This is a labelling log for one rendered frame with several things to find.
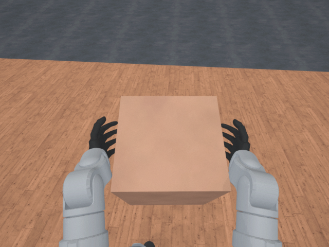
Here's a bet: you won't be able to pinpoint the robot left forearm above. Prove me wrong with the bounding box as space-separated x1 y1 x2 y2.
59 148 112 247

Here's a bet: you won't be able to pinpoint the robot right forearm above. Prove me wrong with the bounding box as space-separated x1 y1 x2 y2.
228 150 282 247

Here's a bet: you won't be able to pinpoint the left robot hand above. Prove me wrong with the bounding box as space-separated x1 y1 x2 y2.
89 116 118 158

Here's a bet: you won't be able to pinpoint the carton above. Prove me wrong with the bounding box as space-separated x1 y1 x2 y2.
111 96 231 205

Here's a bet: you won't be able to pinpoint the right robot hand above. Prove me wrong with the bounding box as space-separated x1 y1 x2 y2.
221 119 250 163

